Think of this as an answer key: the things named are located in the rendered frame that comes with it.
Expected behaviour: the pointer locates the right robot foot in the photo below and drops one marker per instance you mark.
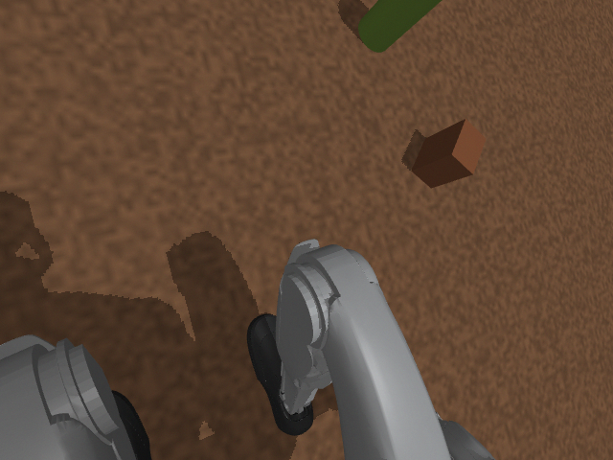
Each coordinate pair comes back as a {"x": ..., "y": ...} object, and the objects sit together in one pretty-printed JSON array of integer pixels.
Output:
[{"x": 261, "y": 341}]

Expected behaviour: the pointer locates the right robot hand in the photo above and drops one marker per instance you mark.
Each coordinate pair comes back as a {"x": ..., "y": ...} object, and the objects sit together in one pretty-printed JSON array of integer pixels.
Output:
[{"x": 461, "y": 444}]

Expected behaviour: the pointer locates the left robot foot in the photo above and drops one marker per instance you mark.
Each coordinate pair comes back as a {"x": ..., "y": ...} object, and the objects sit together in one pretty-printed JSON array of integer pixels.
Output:
[{"x": 133, "y": 426}]

